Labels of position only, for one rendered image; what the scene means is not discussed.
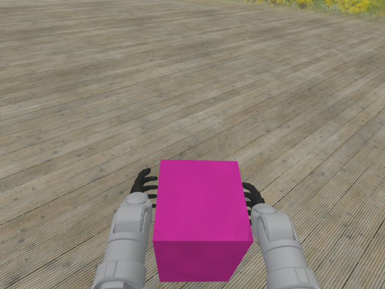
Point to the right robot hand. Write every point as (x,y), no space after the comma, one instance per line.
(254,196)

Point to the right robot forearm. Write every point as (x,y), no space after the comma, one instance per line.
(281,249)

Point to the carton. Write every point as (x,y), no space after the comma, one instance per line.
(202,229)

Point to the left robot hand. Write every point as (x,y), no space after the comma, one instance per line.
(141,180)

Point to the left robot forearm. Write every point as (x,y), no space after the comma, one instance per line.
(123,262)

